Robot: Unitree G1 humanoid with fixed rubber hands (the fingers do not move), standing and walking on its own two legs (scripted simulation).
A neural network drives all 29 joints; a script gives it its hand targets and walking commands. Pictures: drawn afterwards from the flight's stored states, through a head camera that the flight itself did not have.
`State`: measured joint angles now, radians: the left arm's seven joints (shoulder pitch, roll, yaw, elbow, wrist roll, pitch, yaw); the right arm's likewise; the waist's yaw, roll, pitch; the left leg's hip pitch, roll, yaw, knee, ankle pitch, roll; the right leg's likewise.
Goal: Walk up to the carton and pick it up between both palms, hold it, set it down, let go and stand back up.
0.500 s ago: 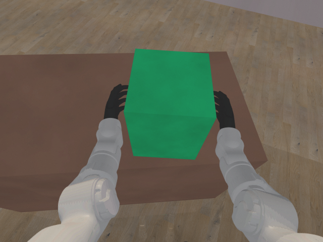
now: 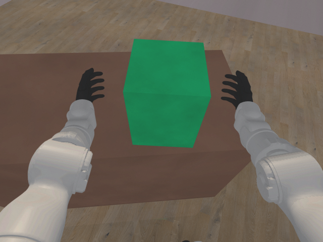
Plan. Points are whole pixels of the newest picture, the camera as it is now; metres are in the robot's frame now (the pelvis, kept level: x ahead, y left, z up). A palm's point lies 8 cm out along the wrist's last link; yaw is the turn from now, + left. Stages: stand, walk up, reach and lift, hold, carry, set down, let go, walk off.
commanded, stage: set down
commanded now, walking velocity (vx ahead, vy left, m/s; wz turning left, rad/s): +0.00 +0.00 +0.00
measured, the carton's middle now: (165, 97) +0.53 +0.00 +0.02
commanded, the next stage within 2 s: none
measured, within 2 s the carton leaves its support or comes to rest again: neither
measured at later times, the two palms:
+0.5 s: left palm (82, 76) +0.47 +0.21 +0.15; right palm (253, 82) +0.45 -0.19 +0.15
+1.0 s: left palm (76, 71) +0.46 +0.21 +0.17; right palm (262, 73) +0.44 -0.19 +0.19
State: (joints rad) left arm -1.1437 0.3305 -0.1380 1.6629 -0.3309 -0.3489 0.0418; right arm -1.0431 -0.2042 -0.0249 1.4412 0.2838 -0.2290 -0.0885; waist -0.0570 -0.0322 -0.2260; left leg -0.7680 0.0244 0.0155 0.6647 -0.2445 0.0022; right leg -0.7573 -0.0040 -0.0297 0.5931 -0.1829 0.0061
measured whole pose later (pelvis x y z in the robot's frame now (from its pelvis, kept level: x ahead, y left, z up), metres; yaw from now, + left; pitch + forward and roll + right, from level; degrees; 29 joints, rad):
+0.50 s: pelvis +0.00 -0.01 +0.01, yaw +0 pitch +18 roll -1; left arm -1.16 0.38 -0.18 1.44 -0.40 -0.15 0.03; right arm -1.05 -0.25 0.05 1.25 0.39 -0.06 -0.09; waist -0.05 -0.02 -0.24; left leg -0.71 0.03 0.00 0.63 -0.23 -0.01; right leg -0.70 0.01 -0.04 0.56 -0.17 -0.01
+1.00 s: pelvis +0.02 -0.01 +0.03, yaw +0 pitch +5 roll -1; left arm -1.01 0.40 -0.03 1.20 -0.28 0.11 -0.03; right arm -0.94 -0.24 0.05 1.04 0.38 0.12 -0.17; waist -0.05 -0.04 -0.08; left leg -0.31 0.03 0.01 0.41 -0.19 -0.01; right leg -0.30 0.01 -0.03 0.34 -0.13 0.00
